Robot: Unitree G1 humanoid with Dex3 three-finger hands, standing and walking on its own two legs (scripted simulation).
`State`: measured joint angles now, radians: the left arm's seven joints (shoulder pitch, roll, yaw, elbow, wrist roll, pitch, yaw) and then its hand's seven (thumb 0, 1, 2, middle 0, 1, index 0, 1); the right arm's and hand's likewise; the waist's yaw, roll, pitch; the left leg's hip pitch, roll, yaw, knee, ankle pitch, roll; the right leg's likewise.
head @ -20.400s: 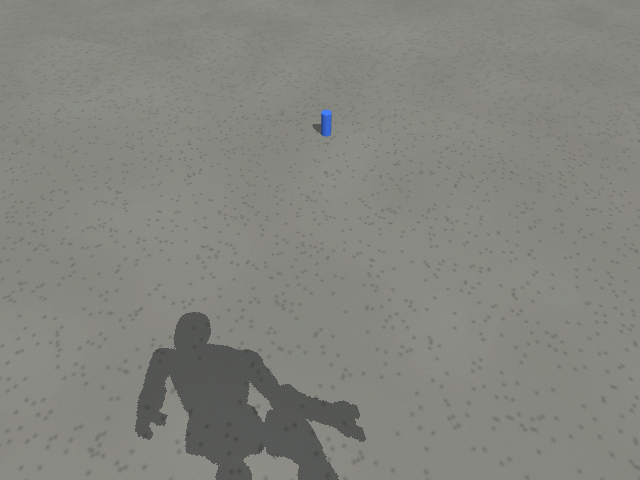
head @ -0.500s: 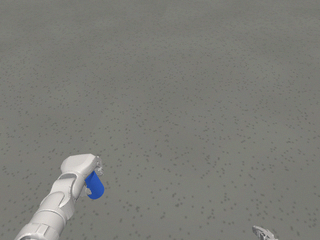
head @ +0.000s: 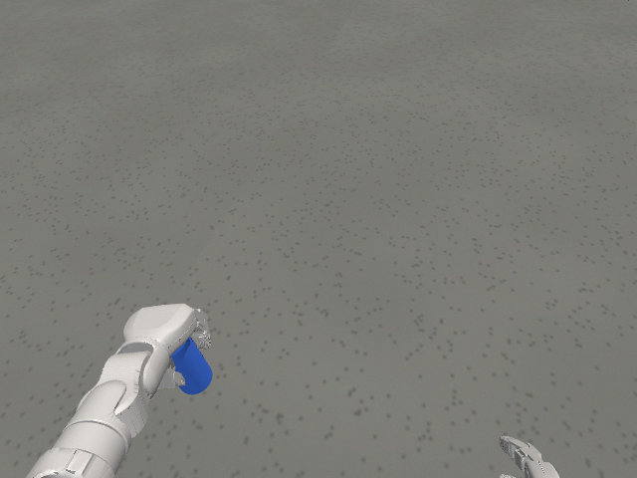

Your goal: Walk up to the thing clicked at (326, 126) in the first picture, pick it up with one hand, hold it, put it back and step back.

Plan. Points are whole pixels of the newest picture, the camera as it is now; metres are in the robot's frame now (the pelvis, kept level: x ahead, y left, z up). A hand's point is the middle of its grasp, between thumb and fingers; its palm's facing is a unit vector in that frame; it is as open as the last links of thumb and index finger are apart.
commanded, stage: hold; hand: left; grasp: from above
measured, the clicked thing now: (183, 360) +0.31 +0.22 -0.08
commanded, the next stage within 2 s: crouch in 0.58 s
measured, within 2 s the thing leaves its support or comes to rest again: neither
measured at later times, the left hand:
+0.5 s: hand (170, 357) +0.29 +0.22 -0.03, palm faces -0.46 -0.07 -0.89, open 7.8 cm
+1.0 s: hand (178, 373) +0.29 +0.22 -0.08, palm faces -0.48 -0.05 -0.87, open 7.8 cm
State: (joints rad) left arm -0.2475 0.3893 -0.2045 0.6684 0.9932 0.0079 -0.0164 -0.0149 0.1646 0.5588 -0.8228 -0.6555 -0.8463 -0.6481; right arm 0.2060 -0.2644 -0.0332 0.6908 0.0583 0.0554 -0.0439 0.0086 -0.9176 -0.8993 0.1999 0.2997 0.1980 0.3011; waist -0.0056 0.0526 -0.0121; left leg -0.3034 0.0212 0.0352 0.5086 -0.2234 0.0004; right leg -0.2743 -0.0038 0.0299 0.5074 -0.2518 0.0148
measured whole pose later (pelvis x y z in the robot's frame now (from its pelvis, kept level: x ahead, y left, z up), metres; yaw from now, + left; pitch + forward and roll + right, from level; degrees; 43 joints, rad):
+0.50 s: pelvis +0.00 +0.00 +0.00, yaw +0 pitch +1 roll +0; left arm -0.24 0.40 -0.20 0.63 0.99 0.00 -0.05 -0.01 0.17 0.56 -0.81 -0.65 -0.84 -0.64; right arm 0.19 -0.26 -0.03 0.69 0.06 0.06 -0.05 0.01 -0.92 -0.90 0.20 0.30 0.20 0.30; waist 0.00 0.06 0.00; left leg -0.27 0.02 0.04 0.47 -0.21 0.00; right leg -0.25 0.00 0.03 0.48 -0.24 0.01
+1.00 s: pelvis +0.00 +0.00 +0.00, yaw +1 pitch +3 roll +0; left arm -0.27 0.37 -0.19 0.80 1.05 -0.05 0.09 -0.01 0.19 0.59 -0.77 -0.68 -0.81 -0.66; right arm 0.18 -0.26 -0.04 0.69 0.04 0.08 -0.04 0.01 -0.90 -0.89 0.20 0.30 0.20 0.30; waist -0.02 0.02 0.00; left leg -0.37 0.02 0.02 0.54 -0.23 0.00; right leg -0.34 -0.01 0.02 0.55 -0.27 0.01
